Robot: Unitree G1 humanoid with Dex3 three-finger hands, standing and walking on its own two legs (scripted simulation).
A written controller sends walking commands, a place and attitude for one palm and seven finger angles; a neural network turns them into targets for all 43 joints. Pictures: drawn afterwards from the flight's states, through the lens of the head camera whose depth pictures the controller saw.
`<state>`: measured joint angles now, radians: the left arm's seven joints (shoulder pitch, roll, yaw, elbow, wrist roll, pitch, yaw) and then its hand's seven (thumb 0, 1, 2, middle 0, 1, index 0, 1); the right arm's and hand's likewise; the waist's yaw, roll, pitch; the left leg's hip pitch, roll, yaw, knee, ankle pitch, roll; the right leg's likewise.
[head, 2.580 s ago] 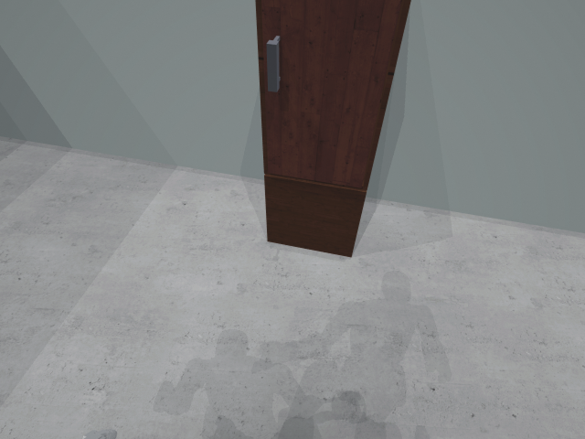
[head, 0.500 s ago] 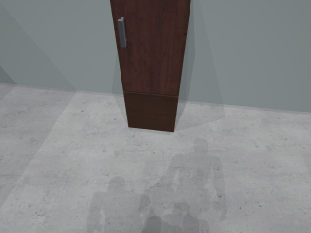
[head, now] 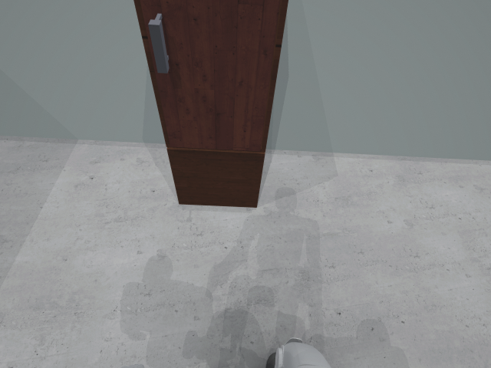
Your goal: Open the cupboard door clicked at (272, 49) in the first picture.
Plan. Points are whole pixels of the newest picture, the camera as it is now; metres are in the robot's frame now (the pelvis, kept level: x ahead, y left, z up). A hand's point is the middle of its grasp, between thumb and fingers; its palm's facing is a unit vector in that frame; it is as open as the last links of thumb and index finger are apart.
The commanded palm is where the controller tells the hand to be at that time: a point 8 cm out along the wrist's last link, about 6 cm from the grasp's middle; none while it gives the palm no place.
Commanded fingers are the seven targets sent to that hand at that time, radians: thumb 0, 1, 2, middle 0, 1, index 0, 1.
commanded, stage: take the last steps up to it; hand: left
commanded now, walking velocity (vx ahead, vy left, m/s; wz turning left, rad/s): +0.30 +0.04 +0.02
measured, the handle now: (161, 43) +0.85 +0.23 +0.07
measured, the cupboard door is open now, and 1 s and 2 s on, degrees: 0 0 0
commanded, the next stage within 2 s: come to a stop and stand still in 0.50 s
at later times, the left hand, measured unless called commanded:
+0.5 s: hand (118, 349) +0.18 +0.24 -0.19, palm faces +0.10 -0.98 -0.17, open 7.3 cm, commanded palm none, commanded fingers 0.00 0.90 0.90 -0.20 -0.30 -0.20 -0.30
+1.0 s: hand (145, 248) +0.38 +0.23 -0.17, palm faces +0.05 -0.97 -0.25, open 7.3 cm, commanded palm none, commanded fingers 0.00 0.90 0.90 -0.20 -0.30 -0.20 -0.30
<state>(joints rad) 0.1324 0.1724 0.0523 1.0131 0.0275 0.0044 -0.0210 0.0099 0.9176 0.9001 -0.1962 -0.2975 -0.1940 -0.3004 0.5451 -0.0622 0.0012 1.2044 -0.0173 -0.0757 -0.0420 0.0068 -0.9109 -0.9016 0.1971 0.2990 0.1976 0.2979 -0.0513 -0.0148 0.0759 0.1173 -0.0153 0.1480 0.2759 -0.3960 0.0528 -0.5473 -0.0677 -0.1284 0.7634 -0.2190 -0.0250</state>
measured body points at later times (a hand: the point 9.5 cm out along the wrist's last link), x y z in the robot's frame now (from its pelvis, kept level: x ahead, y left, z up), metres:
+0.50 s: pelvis +0.21 +0.05 -0.01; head +0.21 +0.08 +0.44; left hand +0.18 +0.29 -0.18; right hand +0.28 -0.20 -0.14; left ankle +0.25 +0.16 -0.73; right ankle +0.14 -0.09 -0.71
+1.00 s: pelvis +0.30 +0.04 +0.00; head +0.35 +0.02 +0.44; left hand +0.38 +0.28 -0.15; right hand +0.32 -0.18 -0.18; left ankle +0.24 +0.17 -0.65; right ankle +0.37 -0.06 -0.73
